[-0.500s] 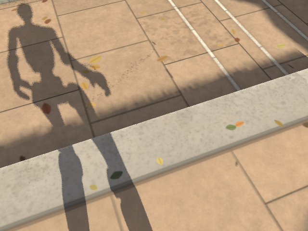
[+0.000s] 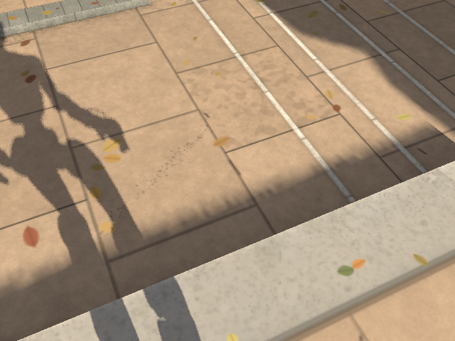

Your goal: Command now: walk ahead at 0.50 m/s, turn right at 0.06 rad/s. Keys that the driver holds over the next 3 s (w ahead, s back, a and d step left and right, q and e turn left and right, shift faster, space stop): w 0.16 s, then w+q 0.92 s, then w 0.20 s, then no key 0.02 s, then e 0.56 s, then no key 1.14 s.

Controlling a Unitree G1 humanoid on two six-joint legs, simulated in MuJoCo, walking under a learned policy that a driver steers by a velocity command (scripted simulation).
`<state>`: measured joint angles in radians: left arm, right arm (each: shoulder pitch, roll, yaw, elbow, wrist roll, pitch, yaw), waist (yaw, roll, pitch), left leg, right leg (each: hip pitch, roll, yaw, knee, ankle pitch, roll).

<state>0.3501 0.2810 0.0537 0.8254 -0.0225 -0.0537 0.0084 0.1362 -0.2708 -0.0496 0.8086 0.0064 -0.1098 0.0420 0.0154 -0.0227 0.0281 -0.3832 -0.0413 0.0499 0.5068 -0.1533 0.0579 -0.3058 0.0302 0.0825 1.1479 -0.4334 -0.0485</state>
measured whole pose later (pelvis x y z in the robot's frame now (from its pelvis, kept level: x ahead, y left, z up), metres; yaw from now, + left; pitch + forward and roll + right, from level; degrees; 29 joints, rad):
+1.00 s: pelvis +0.49 +0.06 -0.01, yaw +25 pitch +1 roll -1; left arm 0.24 0.30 0.08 0.86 -0.01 -0.08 0.00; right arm 0.20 -0.28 -0.08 0.67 0.02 -0.03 0.04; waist 0.01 -0.01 0.06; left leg -0.44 -0.05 0.02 0.68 -0.26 0.09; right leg -0.31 -0.05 -0.01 1.19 -0.50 0.01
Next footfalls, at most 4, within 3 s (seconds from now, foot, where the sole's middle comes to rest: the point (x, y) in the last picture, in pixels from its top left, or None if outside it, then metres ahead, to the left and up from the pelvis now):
0.42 right None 0.39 -0.14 -0.77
0.92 left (179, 312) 0.55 0.17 -0.77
1.58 right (203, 212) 1.02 0.13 -0.95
2.04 left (139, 212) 1.02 0.38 -0.95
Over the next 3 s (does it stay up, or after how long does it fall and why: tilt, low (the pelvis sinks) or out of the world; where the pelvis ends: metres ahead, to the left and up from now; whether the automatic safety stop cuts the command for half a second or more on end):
stays up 0.99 0.25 -0.18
